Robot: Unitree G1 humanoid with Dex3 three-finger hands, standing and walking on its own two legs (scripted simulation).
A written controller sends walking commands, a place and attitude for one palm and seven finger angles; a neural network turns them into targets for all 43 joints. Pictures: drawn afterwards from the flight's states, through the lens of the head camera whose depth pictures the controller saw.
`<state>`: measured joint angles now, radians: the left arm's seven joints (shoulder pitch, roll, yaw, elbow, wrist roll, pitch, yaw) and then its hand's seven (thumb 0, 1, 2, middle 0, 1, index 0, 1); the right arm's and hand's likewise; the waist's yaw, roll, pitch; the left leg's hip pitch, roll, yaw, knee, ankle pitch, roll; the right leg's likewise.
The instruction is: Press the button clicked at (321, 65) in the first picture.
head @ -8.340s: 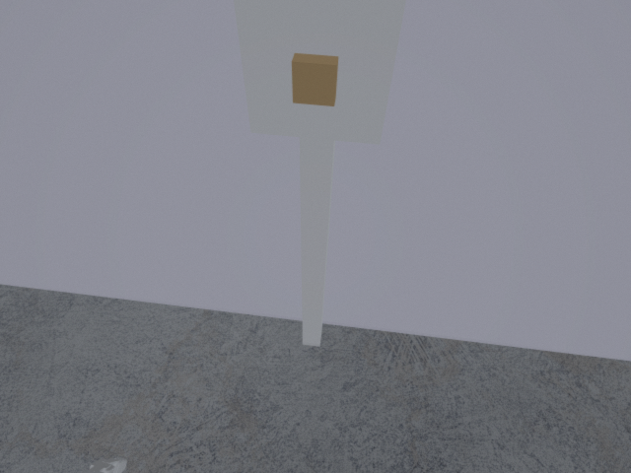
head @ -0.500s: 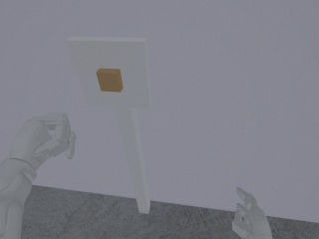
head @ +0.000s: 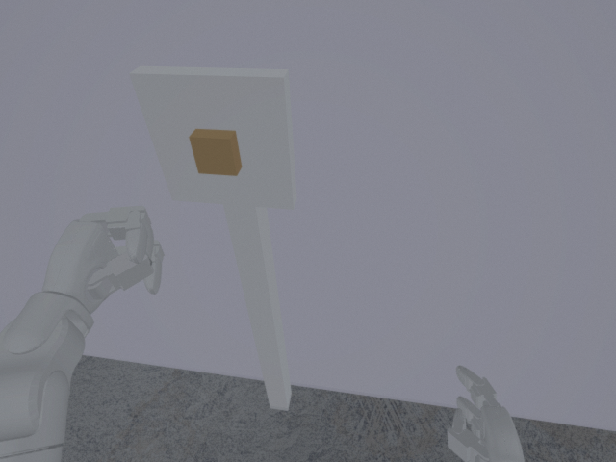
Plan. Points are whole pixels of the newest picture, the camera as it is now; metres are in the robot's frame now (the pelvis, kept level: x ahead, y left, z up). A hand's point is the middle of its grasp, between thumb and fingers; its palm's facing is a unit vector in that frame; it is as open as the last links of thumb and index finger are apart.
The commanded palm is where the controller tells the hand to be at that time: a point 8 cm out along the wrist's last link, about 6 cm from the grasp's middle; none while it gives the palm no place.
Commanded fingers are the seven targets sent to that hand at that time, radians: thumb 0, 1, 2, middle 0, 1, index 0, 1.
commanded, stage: aim a knuckle at the button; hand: left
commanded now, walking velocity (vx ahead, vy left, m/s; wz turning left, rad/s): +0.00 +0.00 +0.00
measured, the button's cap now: (217, 151) +0.47 +0.19 +0.21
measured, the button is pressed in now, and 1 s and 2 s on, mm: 0 0 0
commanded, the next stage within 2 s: press the button with the knuckle in 1.70 s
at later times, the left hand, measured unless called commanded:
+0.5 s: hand (191, 232) +0.31 +0.18 +0.19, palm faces -0.03 -1.00 -0.04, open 3.1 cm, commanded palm +0.29 +0.23 +0.19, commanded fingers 0.00 0.90 0.90 -1.30 -1.50 -1.30 -1.50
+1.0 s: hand (224, 206) +0.38 +0.16 +0.18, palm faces -0.04 -1.00 -0.01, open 3.1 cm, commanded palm +0.35 +0.22 +0.18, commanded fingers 0.00 0.90 0.90 -1.30 -1.50 -1.30 -1.50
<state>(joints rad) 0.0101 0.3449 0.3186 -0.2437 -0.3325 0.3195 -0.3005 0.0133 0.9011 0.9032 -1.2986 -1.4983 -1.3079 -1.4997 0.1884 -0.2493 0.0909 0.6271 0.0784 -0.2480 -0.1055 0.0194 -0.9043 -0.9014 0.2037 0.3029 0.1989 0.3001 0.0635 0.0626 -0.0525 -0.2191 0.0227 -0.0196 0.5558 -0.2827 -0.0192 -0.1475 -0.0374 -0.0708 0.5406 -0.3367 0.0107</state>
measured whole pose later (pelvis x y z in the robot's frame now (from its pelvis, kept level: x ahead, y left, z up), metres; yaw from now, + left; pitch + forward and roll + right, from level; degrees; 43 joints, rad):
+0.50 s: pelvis +0.00 +0.00 +0.00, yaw -1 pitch -2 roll +0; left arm -0.18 0.30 0.25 -0.04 -0.27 0.29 -0.22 0.01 0.90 0.90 -1.30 -1.50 -1.31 -1.50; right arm 0.20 -0.25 0.08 0.63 0.07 -0.18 -0.10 0.02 -0.90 -0.90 0.20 0.30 0.20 0.30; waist 0.03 0.05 -0.04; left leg -0.22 0.02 0.00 0.53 -0.27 -0.02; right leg -0.16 -0.04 -0.05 0.53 -0.33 0.01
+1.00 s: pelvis +0.00 +0.00 +0.00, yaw -2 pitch -1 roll +0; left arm -0.42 0.30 0.23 0.30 -0.23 0.20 -0.18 0.01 0.90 0.90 -1.30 -1.50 -1.31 -1.50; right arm 0.22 -0.25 0.06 0.64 0.07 -0.11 -0.10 0.02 -0.91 -0.90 0.20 0.30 0.20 0.30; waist -0.01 0.04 -0.04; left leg -0.24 0.03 0.01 0.52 -0.26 -0.02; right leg -0.19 -0.03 -0.04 0.52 -0.32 0.01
